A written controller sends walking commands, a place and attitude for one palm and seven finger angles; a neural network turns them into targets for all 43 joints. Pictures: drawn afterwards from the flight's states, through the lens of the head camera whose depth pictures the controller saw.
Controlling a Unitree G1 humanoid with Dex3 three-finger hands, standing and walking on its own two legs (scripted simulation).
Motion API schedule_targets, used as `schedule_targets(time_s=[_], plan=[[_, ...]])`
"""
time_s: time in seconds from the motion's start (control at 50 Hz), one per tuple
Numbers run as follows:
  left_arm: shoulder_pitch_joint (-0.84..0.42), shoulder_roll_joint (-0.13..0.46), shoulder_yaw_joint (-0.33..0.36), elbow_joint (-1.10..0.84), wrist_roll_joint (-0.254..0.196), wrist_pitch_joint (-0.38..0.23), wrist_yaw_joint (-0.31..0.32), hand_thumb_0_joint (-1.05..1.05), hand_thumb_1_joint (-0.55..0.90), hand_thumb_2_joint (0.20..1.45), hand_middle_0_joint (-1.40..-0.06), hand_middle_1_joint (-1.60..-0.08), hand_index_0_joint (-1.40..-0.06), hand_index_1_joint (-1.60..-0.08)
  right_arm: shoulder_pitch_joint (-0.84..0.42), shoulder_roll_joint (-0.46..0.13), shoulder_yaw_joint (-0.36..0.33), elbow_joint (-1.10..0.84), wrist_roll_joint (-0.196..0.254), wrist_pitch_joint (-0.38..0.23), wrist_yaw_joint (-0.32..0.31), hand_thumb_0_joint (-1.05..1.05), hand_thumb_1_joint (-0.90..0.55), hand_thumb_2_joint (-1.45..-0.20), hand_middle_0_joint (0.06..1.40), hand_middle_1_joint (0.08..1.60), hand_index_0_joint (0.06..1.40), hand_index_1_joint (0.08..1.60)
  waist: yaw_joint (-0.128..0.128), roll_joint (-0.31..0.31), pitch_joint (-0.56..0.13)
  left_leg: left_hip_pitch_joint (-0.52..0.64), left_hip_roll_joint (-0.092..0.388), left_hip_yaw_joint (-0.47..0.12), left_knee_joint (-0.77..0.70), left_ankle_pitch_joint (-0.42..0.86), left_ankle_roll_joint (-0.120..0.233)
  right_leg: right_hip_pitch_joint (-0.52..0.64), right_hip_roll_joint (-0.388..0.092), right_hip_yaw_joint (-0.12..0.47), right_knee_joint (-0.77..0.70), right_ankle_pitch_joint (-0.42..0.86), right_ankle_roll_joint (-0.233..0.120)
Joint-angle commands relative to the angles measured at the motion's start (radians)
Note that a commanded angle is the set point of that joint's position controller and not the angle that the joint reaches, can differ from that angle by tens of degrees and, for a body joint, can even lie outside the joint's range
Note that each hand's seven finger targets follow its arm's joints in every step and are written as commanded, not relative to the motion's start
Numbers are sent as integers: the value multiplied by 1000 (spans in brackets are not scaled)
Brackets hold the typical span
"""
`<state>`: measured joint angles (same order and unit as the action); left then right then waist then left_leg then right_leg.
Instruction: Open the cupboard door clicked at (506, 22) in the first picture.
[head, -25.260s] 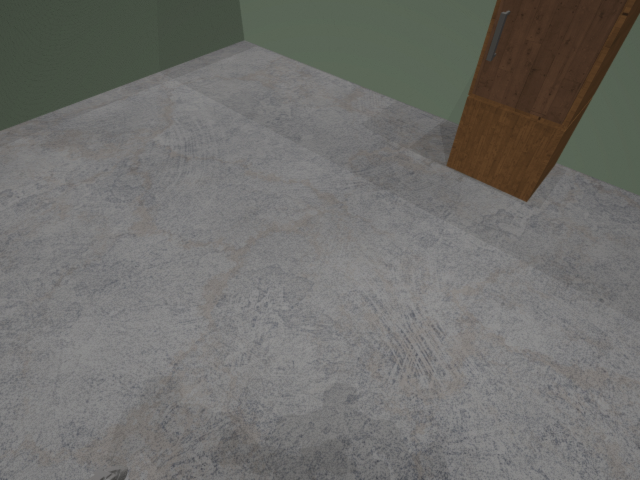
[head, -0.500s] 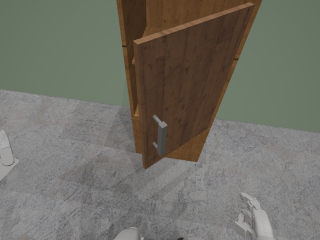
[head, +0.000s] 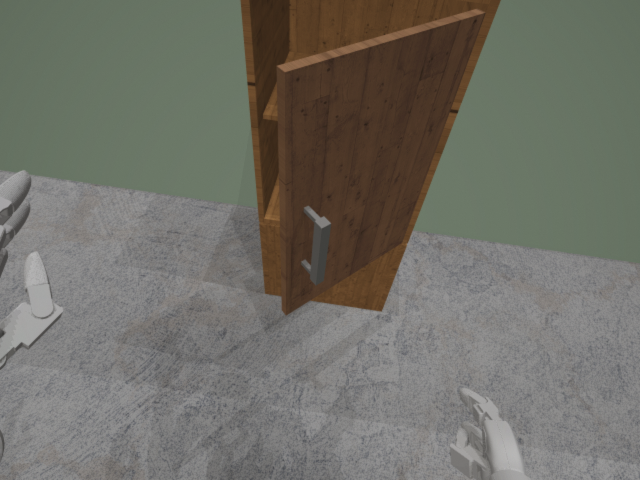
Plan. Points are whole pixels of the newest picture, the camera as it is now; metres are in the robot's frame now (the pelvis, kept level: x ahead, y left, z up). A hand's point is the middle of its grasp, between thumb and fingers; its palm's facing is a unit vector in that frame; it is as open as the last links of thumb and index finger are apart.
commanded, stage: stop stepping back and stand still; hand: left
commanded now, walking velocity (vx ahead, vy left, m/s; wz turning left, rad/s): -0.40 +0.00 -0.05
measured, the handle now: (313, 247) +0.52 +0.05 -0.09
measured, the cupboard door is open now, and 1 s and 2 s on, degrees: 45 45 45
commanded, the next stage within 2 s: let the arm hang, fingers relaxed in 0.80 s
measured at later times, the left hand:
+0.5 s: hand (5, 466) +0.10 +0.24 +0.16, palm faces +0.44 -0.81 -0.39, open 7.5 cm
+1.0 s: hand (81, 466) +0.12 +0.24 +0.04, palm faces +0.23 -0.87 -0.44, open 7.4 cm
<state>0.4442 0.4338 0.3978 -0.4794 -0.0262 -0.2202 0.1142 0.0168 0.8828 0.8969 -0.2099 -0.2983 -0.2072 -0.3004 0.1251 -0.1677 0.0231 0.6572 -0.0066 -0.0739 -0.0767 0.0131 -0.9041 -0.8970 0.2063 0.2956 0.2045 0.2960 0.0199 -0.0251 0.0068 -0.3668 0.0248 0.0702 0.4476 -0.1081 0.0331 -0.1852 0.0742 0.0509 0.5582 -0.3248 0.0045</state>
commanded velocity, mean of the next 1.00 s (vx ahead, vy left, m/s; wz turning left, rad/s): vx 0.10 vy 0.03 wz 0.00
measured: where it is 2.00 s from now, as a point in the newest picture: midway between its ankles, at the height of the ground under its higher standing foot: outside the picture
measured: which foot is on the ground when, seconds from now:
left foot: down 0.00-0.24, up 0.26-0.46, down 0.48-1.00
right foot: up 0.00-0.22, down 0.24-1.00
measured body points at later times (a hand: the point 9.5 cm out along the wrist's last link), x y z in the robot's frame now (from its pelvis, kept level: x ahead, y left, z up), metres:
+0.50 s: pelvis -0.11 -0.02 +0.00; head -0.13 -0.01 +0.45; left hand +0.08 +0.28 +0.18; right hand -0.02 -0.29 -0.10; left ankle -0.11 +0.10 -0.74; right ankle -0.11 -0.11 -0.74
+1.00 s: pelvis -0.11 -0.01 -0.01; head -0.12 -0.02 +0.44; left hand +0.11 +0.29 +0.07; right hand +0.03 -0.26 -0.12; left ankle -0.11 +0.10 -0.74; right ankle -0.12 -0.12 -0.72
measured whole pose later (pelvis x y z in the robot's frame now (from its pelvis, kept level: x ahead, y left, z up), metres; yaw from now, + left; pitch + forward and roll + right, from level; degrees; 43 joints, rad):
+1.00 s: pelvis -0.11 -0.01 -0.01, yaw -1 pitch +1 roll +1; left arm 0.29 0.34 0.22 0.07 0.02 -0.07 0.06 0.01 0.89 0.90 -0.20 -0.30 -0.20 -0.30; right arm 0.19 -0.26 -0.01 0.78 -0.03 -0.09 -0.01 0.01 -0.90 -0.90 0.20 0.30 0.20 0.30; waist -0.01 0.03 -0.03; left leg -0.26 -0.05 0.01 0.53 -0.28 0.04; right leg -0.35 -0.01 0.01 0.73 -0.39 -0.01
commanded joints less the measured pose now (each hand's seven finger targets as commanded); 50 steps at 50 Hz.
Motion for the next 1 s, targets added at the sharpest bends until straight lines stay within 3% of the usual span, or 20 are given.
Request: schedule_targets(time_s=[0.0,0.04,0.08,0.12,0.16,0.18,0.2,0.22,0.24,0.28,0.4,0.48,0.52,0.62,0.72,0.78,0.86,0.88,0.92,0.98], plan=[[118,194,170,-259,-42,-36,7,0,900,900,-200,-300,-200,-300,-57,-164,-79,-187,-16,-80,20,0,-900,-900,200,300,200,300,21,266,-284,287,297,-185,-167,532,107,-109,15,8,382,-252,0],[170,162,150,-266,-47,-19,15,0,900,900,-200,-300,-200,-300,-50,-166,-77,-191,-9,-99,29,0,-900,-900,200,300,200,300,8,213,-247,288,296,-146,-174,456,123,-157,-11,-14,384,-179,14],[170,166,155,-278,-46,7,24,0,900,900,-200,-300,-200,-300,-69,-179,-78,-200,-11,-98,28,0,-900,-900,200,300,200,300,-3,221,-179,120,292,-122,-244,156,118,-89,-20,-52,381,-160,16],[190,200,195,-293,-48,17,42,0,900,900,-200,-300,-200,-300,-60,-181,-80,-218,-10,-96,19,0,-900,-900,200,300,200,300,-5,257,-138,-35,243,-93,-338,-311,76,26,-15,-116,262,-159,-1],[221,193,193,-274,-50,22,56,0,900,900,-200,-300,-200,-300,-51,-181,-78,-230,-4,-89,7,0,-900,-900,200,300,200,300,-14,277,-101,-131,176,-55,-309,-509,17,133,4,-180,52,-160,-20],[220,200,194,-275,-48,23,57,0,900,900,-200,-300,-200,-300,-57,-176,-81,-238,0,-84,1,0,-900,-900,200,300,200,300,-20,210,-74,-138,101,4,-197,-514,-22,114,-20,-158,-104,-170,-31],[204,233,207,-288,-40,16,57,0,900,900,-200,-300,-200,-300,-47,-158,-82,-235,0,-74,0,0,-900,-900,200,300,200,300,-32,6,-53,-36,-3,53,74,-429,-59,-78,-154,42,-341,-296,-74],[175,286,243,-323,-39,-1,62,0,900,900,-200,-300,-200,-300,-31,-162,-78,-217,-12,-68,0,0,-900,-900,200,300,200,300,-26,-141,-51,54,-49,-23,394,-282,-65,-343,-385,378,-512,-418,-172],[77,300,251,-319,-29,-20,71,0,900,900,-200,-300,-200,-300,-11,-160,-72,-177,-37,-64,2,0,-900,-900,200,300,200,300,-39,-136,-27,2,-4,-77,545,-250,-63,-385,-461,380,-498,-283,-213],[43,165,143,-145,-22,0,61,0,900,900,-200,-300,-200,-300,39,-148,-73,-146,0,-82,-12,0,-900,-900,200,300,200,300,-49,-128,-55,-59,-10,-72,571,-216,-62,-278,-329,270,-427,-351,-110],[-75,146,75,-124,20,-33,69,0,900,900,-200,-300,-200,-300,31,-168,-63,-124,-2,-141,-40,0,-900,-900,200,300,200,300,-32,-29,-4,128,-18,-2,14,-261,11,-153,-274,144,-309,-215,-89],[28,177,135,-182,5,-60,66,0,900,900,-200,-300,-200,-300,36,-192,-72,-151,5,-151,-30,0,-900,-900,200,300,200,300,-18,115,-75,163,111,-166,-93,-115,53,-57,-120,35,-96,69,-23],[48,192,166,-214,6,-64,60,0,900,900,-200,-300,-200,-300,30,-171,-56,-138,-3,-148,-22,0,-900,-900,200,300,200,300,-22,211,-44,67,148,-212,-177,-245,55,-34,-81,-58,-16,21,-8],[73,157,154,-115,2,-57,57,0,900,900,-200,-300,-200,-300,26,-174,-61,-139,2,-151,-16,0,-900,-900,200,300,200,300,-28,96,12,-43,120,-143,-118,-347,41,14,-89,-21,-77,30,-22],[31,151,128,-101,-4,-57,52,0,900,900,-200,-300,-200,-300,43,-152,-64,-124,2,-134,2,0,-900,-900,200,300,200,300,-41,-95,-15,-7,-11,-30,236,-272,-8,-90,-292,302,-313,-191,-137],[16,152,128,-122,-2,-59,55,0,900,900,-200,-300,-200,-300,38,-151,-55,-127,0,-130,-1,0,-900,-900,200,300,200,300,-41,-38,-41,128,3,-56,48,-180,-2,-94,-234,148,-226,-26,-96],[-37,155,119,-194,8,-65,52,0,900,900,-200,-300,-200,-300,3,-159,-43,-146,-2,-137,-15,0,-900,-900,200,300,200,300,-24,211,-11,125,137,-233,-157,-18,24,-65,-79,-47,-11,141,-3],[-74,-85,-284,594,77,113,-86,0,900,900,-200,-300,-200,-300,-6,-340,-117,91,-6,-130,77,0,-900,-900,200,300,200,300,-80,223,87,28,138,-256,-23,292,62,-212,-112,-96,172,218,-9],[-83,-141,-292,637,60,222,-97,0,900,900,-200,-300,-200,-300,87,-252,-104,67,-18,-33,67,0,-900,-900,200,300,200,300,-52,90,-42,151,205,-286,-30,628,101,-231,-78,-42,246,-116,-18],[-126,-122,-305,801,58,210,-96,0,900,900,-200,-300,-200,-300,71,-247,-81,63,-36,2,62,0,-900,-900,200,300,200,300,-15,-38,-118,240,203,-295,35,665,140,-175,-86,-22,146,-55,-17]])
